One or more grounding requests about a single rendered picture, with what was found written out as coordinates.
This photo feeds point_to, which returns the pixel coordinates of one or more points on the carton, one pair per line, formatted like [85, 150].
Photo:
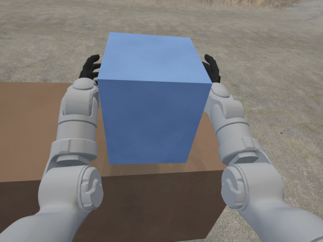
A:
[153, 90]

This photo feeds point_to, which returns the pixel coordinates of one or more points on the robot right upper arm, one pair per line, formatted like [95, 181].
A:
[256, 191]

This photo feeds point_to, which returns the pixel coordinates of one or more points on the pedestal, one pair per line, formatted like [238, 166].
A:
[151, 202]

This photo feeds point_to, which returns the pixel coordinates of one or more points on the right robot hand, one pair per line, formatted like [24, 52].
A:
[212, 69]

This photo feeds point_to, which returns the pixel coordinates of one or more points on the right robot forearm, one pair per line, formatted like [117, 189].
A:
[236, 141]

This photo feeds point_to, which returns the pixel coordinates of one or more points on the robot left upper arm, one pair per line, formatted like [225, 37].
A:
[66, 196]

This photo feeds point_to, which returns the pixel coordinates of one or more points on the left robot forearm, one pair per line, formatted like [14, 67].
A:
[75, 143]

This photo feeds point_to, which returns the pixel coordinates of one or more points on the left robot hand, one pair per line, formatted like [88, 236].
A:
[89, 67]

